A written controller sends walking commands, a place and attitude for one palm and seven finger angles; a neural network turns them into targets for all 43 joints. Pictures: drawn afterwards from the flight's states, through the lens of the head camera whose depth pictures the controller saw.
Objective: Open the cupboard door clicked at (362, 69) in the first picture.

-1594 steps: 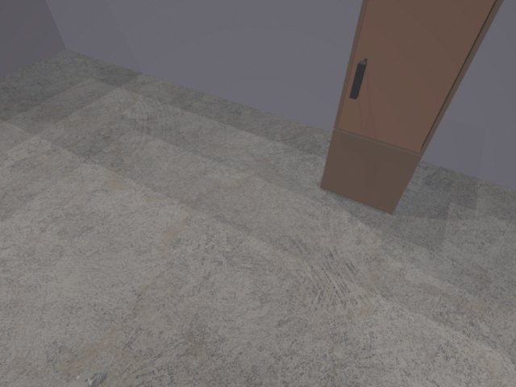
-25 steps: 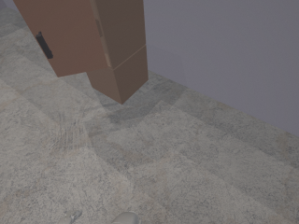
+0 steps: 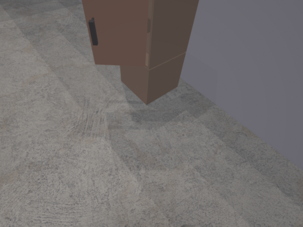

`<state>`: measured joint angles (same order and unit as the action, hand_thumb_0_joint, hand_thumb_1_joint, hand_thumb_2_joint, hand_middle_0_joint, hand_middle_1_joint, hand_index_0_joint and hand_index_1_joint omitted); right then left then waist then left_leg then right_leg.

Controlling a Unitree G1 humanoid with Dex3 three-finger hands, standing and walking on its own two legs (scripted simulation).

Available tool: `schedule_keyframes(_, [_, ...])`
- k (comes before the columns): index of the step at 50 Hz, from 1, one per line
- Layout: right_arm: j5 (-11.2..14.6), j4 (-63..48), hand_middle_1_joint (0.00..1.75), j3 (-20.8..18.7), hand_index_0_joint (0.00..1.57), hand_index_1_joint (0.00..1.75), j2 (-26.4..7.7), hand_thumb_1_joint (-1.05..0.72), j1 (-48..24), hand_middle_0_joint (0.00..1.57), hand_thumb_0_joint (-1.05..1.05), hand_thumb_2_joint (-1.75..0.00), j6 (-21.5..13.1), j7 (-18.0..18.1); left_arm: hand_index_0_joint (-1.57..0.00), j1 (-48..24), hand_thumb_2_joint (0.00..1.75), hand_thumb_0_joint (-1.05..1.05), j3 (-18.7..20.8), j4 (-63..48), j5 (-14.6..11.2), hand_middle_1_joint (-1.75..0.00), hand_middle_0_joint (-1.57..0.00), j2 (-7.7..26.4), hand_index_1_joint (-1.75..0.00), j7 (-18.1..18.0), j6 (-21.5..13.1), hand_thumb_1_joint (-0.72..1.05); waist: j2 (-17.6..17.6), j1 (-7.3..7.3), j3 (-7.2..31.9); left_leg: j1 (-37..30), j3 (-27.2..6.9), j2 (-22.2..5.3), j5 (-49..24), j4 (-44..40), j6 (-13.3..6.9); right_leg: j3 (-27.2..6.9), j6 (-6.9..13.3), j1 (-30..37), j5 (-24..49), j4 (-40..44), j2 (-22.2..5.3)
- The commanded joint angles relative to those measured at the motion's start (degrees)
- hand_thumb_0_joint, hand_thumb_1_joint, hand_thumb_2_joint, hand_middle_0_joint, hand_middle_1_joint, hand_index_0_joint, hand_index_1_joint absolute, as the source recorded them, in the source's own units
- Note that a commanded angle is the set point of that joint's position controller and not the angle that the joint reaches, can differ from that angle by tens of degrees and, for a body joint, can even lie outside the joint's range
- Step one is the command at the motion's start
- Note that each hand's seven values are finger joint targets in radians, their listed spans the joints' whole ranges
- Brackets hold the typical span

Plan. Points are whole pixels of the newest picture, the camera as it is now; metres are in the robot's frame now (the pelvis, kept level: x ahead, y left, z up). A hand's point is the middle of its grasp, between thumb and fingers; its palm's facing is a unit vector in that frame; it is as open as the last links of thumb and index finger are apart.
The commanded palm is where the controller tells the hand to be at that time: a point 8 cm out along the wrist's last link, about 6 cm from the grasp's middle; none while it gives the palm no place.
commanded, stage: take the last steps up to it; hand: left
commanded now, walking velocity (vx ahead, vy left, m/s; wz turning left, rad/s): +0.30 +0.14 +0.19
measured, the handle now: (94, 31) +1.08 +0.43 -0.10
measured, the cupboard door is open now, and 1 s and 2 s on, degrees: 51 51 51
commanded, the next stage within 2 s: come to a stop and stand still in 1.38 s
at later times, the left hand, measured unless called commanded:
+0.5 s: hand out of the picture +0.07 +0.17 -0.16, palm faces +0.17 -0.97 -0.18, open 7.3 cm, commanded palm none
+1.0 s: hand (81, 147) +0.38 +0.29 -0.16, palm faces +0.10 -0.98 -0.20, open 7.4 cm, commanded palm none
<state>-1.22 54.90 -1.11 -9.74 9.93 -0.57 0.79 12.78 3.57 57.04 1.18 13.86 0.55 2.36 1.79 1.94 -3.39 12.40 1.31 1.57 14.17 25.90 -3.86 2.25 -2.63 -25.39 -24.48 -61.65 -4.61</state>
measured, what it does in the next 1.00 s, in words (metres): walks ahead: right foot, then left foot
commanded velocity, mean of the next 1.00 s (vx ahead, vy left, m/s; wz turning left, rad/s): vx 0.30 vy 0.08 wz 0.01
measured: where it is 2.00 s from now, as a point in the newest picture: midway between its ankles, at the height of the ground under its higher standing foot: (138, 174)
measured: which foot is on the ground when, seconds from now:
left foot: down 0.00-0.22, up 0.24-0.62, down 0.64-1.00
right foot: up 0.00-0.20, down 0.22-0.64, up 0.66-1.00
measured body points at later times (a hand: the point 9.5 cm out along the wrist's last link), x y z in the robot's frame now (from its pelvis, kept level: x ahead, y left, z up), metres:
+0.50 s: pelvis +0.11 +0.00 +0.00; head +0.14 +0.00 +0.45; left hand +0.06 +0.22 -0.15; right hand +0.17 -0.24 -0.15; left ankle +0.17 +0.17 -0.68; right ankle +0.04 -0.13 -0.74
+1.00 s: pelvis +0.29 +0.10 +0.00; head +0.31 +0.09 +0.45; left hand +0.37 +0.34 -0.14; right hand +0.31 -0.14 -0.16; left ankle +0.24 +0.18 -0.74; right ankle +0.37 -0.02 -0.71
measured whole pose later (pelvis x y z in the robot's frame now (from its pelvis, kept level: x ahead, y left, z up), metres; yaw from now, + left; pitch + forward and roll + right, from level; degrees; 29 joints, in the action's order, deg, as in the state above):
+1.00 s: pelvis +0.29 +0.10 +0.00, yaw +4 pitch +1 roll +2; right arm -1.8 60.7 -2.5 -10.3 17.8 -3.6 0.6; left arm 8.2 3.2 56.1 1.3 10.3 1.2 -0.6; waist 1.0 -0.1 -1.4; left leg 5.7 11.0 1.4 14.1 18.9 -2.8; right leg 4.7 -0.4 -29.5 -13.5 -46.0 -6.2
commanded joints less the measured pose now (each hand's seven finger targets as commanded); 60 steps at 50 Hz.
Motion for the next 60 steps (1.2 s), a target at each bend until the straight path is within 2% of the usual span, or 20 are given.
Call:
schedule_keyframes(1, [-0.1, -0.1, 0.3, -2.8, 0.2, 0.3, -10.9, -0.9, 7.2, 0.2, 0.0, -0.9, -1.0, 0.6, -0.2, -4.4, 0.9, 0.0, 0.6, -5.3, 0.4, -0.3, -0.2, 2.8, -0.3, 0.6, -2.2, 0.9, -9.4, -3.61, 1.3, -6.1, -15.6, -14.0, 0.0, -13.4, -7.9, 0.7, 0.1, -6.4, 1.5, 5.1, -0.6])
schedule_keyframes(5, [-0.4, 0.6, 0.3, -3.1, 0.2, 0.3, -11.1, -0.9, 8.1, 0.2, 0.0, -0.9, -1.0, 0.2, -0.2, -6.2, 0.9, 0.0, 0.2, -6.4, 0.3, -0.3, -0.2, 1.6, -0.3, 0.8, -2.8, 0.9, -8.5, -3.57, 1.3, -3.5, -16.2, -13.5, 4.2, -12.9, -8.1, 2.4, 0.4, 0.3, 0.2, 17.8, 0.7])
schedule_keyframes(9, [0.1, 0.7, 0.3, -2.9, 0.2, 0.3, -10.2, -0.9, 5.0, 0.2, 0.0, -0.9, -0.7, -0.1, -0.2, 3.9, 0.9, 0.0, 1.1, -2.9, 0.2, -0.3, -0.2, 2.6, -0.3, 0.5, -3.6, 0.9, -4.5, 1.93, 2.1, 9.9, -11.6, -8.0, 10.2, -3.8, -4.1, 3.2, 1.3, 22.7, 7.2, 34.3, 2.4])
schedule_keyframes(10, [0.7, 0.3, 0.3, -2.6, 0.2, 0.3, -7.6, -0.9, 4.7, 0.2, 0.0, -0.9, -1.0, -0.4, -0.2, 9.0, 0.9, 0.0, 2.0, -1.4, 0.7, -0.3, -0.2, 5.8, -0.3, 0.0, -4.3, 0.9, 4.0, 4.33, 3.3, 19.0, -5.9, -2.7, 13.2, 6.7, -1.1, -5.3, 3.0, 33.0, 0.8, 40.9, -4.7])
schedule_keyframes(11, [0.9, -1.7, 0.3, -2.1, 0.2, 0.3, -5.0, -0.9, 3.7, 0.2, 0.0, -0.9, -1.2, -0.8, -0.2, 13.9, 0.9, 0.0, 3.2, -0.4, 0.9, -0.3, -0.2, 11.4, -0.3, -0.6, -4.7, 0.9, 18.4, 6.26, 3.9, 29.6, 0.6, 2.3, 19.8, 22.9, 2.2, -27.0, 8.9, 38.8, -7.2, 50.2, -21.5])
schedule_keyframes(12, [-0.3, -2.5, 0.3, -2.9, 0.2, 0.3, -9.2, -0.9, 0.6, 0.2, 0.0, -0.9, -0.6, -1.1, -0.2, 13.9, 0.9, 0.0, 2.9, -0.6, 0.2, -0.3, -0.2, 11.5, -0.3, -1.1, -4.5, 0.9, 10.6, 5.79, -0.8, 31.2, -4.0, -1.3, 19.4, 33.3, 2.8, -33.5, 12.9, 29.1, -13.9, 55.0, -26.7])
schedule_keyframes(15, [-0.6, 0.0, 0.3, -3.3, 0.2, 0.3, -7.1, -0.9, 2.1, 0.2, 0.0, -0.9, 0.5, -2.0, -0.2, 5.0, 0.9, 0.0, 0.9, -1.9, 0.0, -0.3, -0.2, 4.9, -0.3, -1.3, -5.5, 0.9, 9.2, -0.32, -6.4, 27.3, -5.1, -5.6, 3.5, 38.7, 4.3, -18.1, 9.2, 15.7, -5.6, 55.3, -18.0])
schedule_keyframes(18, [-0.4, 1.5, 0.3, -2.8, 0.2, 0.3, -4.8, -0.9, 4.2, 0.2, 0.0, -0.9, 0.9, -2.6, -0.2, 6.4, 0.9, 0.0, 0.4, -0.6, -0.3, -0.3, -0.2, 2.7, -0.3, -1.2, -6.8, 0.9, 8.4, -1.44, -3.9, 25.2, -1.6, -6.3, -2.7, 35.2, 6.1, -5.0, 7.3, 18.1, 13.7, 53.9, -13.8])
schedule_keyframes(28, [0.2, -0.9, 0.3, -2.0, 0.2, 0.3, -2.6, -0.9, -1.4, 0.2, 0.0, -0.9, -1.3, -3.5, -0.2, 10.7, 0.9, 0.0, 1.0, 4.5, 0.6, -0.3, -0.2, 5.4, -0.3, -1.3, -6.5, 0.9, 9.9, -0.56, -1.6, 9.6, 6.1, -3.2, -1.9, 8.0, 4.2, 2.7, 6.6, 19.8, 29.4, 44.2, -14.2])
schedule_keyframes(30, [-0.3, 2.9, 0.3, -2.9, 0.2, 0.3, -6.6, -0.9, 10.2, 0.2, 0.0, -0.9, -1.9, -2.5, -0.2, 9.7, 0.9, 0.0, 0.8, 4.3, 0.3, -0.3, -0.2, 4.5, -0.3, -1.0, -6.0, 0.9, 3.3, -6.13, 3.8, -8.4, 6.8, -1.9, -2.7, 2.4, 3.1, 6.3, 4.8, 13.5, 30.5, 28.8, -10.4])
schedule_keyframes(31, [-1.0, 4.5, 0.3, -4.5, 0.2, 0.3, -13.1, -0.9, 17.9, 0.2, 0.0, -0.9, -2.3, -1.7, -0.2, 11.8, 0.9, 0.0, 0.4, 3.5, 0.0, -0.3, -0.2, 1.4, -0.3, -0.7, -5.6, 0.9, -10.8, -8.64, 10.3, -20.2, -6.5, -12.9, -1.7, 1.8, -0.1, 9.1, 2.5, 3.0, 12.5, 13.7, -4.1])
schedule_keyframes(32, [-0.9, 5.3, 0.3, -5.6, 0.2, 0.3, -17.2, -0.9, 23.6, 0.2, 0.0, -0.9, -2.1, -0.7, -0.2, 10.8, 0.9, 0.0, -0.2, 1.4, -0.4, -0.3, -0.2, -0.6, -0.3, -0.8, -5.4, 0.9, -21.2, -10.13, 14.2, -23.6, -23.8, -23.1, 0.2, -7.1, -4.9, 7.2, 1.7, -5.7, -11.0, -2.9, 1.9])
schedule_keyframes(33, [-0.6, 5.2, 0.3, -5.3, 0.2, 0.3, -17.3, -0.9, 21.6, 0.2, 0.0, -0.9, -1.5, 0.0, -0.2, 6.9, 0.9, 0.0, -0.3, 0.0, -0.4, -0.3, -0.2, -0.6, -0.3, -1.0, -5.1, 0.9, -16.5, -9.46, 11.5, -20.5, -24.9, -25.6, 3.2, -10.9, -7.1, 0.8, 3.5, -9.9, -9.8, -11.4, -0.1])
schedule_keyframes(38, [-0.5, 2.0, 0.3, -2.5, 0.2, 0.3, -7.4, -0.9, 7.9, 0.2, 0.0, -0.9, -3.3, 0.4, -0.2, 6.2, 0.9, 0.0, -0.1, 1.7, 0.5, -0.3, -0.2, -2.2, -0.3, 0.1, -3.8, 0.9, -7.3, -2.32, 0.2, 2.5, -10.0, -19.9, 4.4, -16.1, -4.8, -1.1, 3.1, -7.3, 5.1, -9.6, -4.4])
schedule_keyframes(48, [-0.6, 4.0, 0.3, -2.6, 0.2, 0.3, -7.5, -0.9, 10.6, 0.2, 0.0, -0.9, -3.8, 0.0, -0.2, -3.6, 0.9, 0.0, -0.1, -3.4, 0.3, -0.3, -0.2, -1.8, -0.3, 0.8, -3.5, 0.9, -5.2, -2.31, -0.6, -4.1, -1.6, -18.4, -7.2, -16.3, -7.1, 1.5, 2.4, -3.0, 11.7, 18.4, -2.2])
schedule_keyframes(54, [-0.4, 5.9, 0.3, -2.0, 0.2, 0.3, -7.1, -0.9, 11.9, 0.2, 0.0, -0.9, -3.1, -0.1, -0.2, 1.4, 0.9, 0.0, 0.7, -2.2, 0.6, -0.3, -0.2, 1.0, -0.3, 0.7, -4.6, 0.9, -1.9, 0.76, 1.6, -1.4, 3.6, -12.6, -12.2, 0.0, -1.8, 4.4, 4.2, 16.6, 14.9, 33.2, 2.0])
schedule_keyframes(55, [0.2, 5.1, 0.3, -1.9, 0.2, 0.3, -5.7, -0.9, 11.3, 0.2, 0.0, -0.9, -3.3, -0.3, -0.2, 8.8, 0.9, 0.0, 1.7, 0.0, 0.8, -0.3, -0.2, 4.9, -0.3, 0.4, -5.5, 0.9, 4.5, 3.77, 6.2, 7.8, 7.2, -8.1, -8.8, 13.3, 0.8, -6.0, 7.5, 30.1, 17.3, 35.2, -5.3])
schedule_keyframes(56, [0.6, 3.6, 0.3, -1.7, 0.2, 0.3, -3.9, -0.9, 11.5, 0.2, 0.0, -0.9, -3.4, -0.8, -0.2, 15.7, 0.9, 0.0, 2.9, 2.1, 0.5, -0.3, -0.2, 10.3, -0.3, -0.2, -5.8, 0.9, 17.6, 5.05, 9.0, 21.3, 10.3, -1.3, 15.5, 29.3, 3.6, -24.6, 14.1, 40.4, 22.4, 42.4, -19.1])
schedule_keyframes(57, [0.5, 2.8, 0.3, -2.0, 0.2, 0.3, -6.3, -0.9, 8.3, 0.2, 0.0, -0.9, -2.9, -0.7, -0.2, 16.1, 0.9, 0.0, 2.7, 2.1, -0.4, -0.3, -0.2, 10.4, -0.3, -0.8, -5.7, 0.9, 11.3, 5.58, 7.6, 24.1, 2.8, -3.3, 20.2, 38.8, 3.5, -27.7, 17.3, 36.3, 21.9, 45.9, -22.4])
schedule_keyframes(60, [0.3, 3.4, 0.3, -2.0, 0.2, 0.3, -4.1, -0.9, 4.8, 0.2, 0.0, -0.9, -2.4, -0.5, -0.2, 7.5, 0.9, 0.0, 0.8, 0.4, -0.6, -0.3, -0.2, 3.8, -0.3, -1.3, -6.4, 0.9, 5.0, 0.9, 2.6, 23.7, -1.4, -7.5, 8.6, 39.1, 4.9, -12.8, 13.1, 26.5, 37.9, 45.6, -16.0])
